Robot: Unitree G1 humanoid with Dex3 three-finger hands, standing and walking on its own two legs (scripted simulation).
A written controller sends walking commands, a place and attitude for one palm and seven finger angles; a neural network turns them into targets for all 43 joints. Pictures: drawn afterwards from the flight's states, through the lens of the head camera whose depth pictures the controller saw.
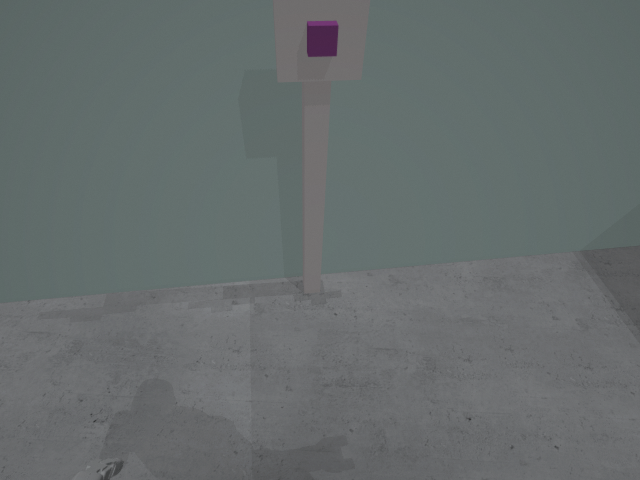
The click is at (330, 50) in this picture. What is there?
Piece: button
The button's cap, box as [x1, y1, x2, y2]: [307, 21, 338, 56]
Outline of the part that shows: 307,21 308,56 336,55 338,25 336,21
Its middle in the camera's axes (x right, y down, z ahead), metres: +0.00 -0.39 +0.75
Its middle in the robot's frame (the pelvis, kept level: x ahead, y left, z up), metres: +0.84 +0.05 +0.18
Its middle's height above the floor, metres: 0.94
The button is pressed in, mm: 0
